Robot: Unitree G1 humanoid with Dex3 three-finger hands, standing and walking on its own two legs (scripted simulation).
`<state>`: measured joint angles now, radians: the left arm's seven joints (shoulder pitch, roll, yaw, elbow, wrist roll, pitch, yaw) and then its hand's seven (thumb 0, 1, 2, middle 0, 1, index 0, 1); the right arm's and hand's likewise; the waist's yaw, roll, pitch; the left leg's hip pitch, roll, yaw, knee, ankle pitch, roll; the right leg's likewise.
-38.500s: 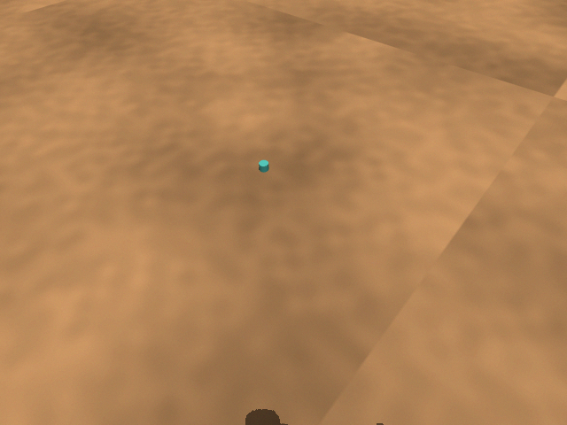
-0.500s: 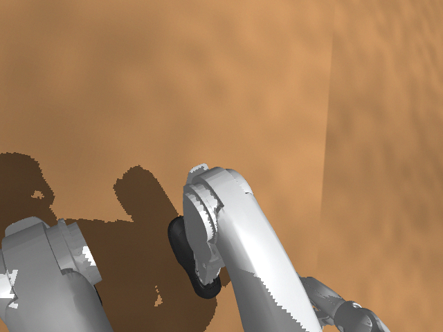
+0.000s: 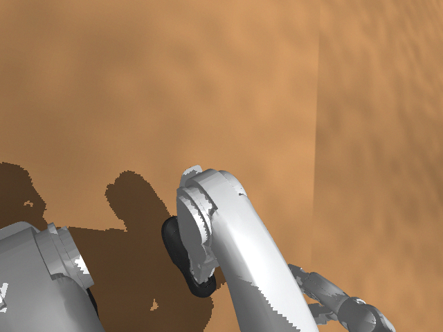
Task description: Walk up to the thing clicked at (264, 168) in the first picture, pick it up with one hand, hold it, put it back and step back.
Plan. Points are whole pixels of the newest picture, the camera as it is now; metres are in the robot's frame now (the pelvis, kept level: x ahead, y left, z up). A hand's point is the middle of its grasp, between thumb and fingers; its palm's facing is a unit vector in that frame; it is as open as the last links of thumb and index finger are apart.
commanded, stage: close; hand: left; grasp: from above
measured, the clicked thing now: out of the picture +0.43 +0.35 -0.28
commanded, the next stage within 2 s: settle in 0.42 s
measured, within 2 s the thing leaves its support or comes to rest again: leaves its support in 0.76 s
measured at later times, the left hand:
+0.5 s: hand out of the picture +0.41 +0.34 -0.26, palm faces -0.41 -0.17 -0.90, open 6.6 cm
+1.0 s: hand out of the picture +0.42 +0.36 -0.19, palm faces -0.37 -0.14 -0.92, open 6.4 cm
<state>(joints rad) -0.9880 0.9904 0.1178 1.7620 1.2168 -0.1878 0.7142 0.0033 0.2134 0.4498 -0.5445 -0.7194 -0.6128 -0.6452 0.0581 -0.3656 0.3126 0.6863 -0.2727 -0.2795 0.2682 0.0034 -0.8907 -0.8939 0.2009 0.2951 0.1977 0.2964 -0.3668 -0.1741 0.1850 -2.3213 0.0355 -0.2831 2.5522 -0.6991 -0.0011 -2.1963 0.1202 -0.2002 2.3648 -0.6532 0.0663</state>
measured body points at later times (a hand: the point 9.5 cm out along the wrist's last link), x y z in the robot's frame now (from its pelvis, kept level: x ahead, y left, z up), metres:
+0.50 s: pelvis +0.00 +0.00 +0.00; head +0.26 +0.14 +0.33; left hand +0.43 +0.34 -0.20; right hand +0.08 -0.24 -0.06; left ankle +0.07 +0.13 -0.27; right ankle +0.12 -0.11 -0.27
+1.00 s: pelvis +0.01 +0.00 +0.01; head +0.23 +0.12 +0.37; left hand +0.43 +0.36 -0.14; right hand +0.08 -0.26 -0.07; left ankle +0.07 +0.13 -0.27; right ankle +0.12 -0.11 -0.27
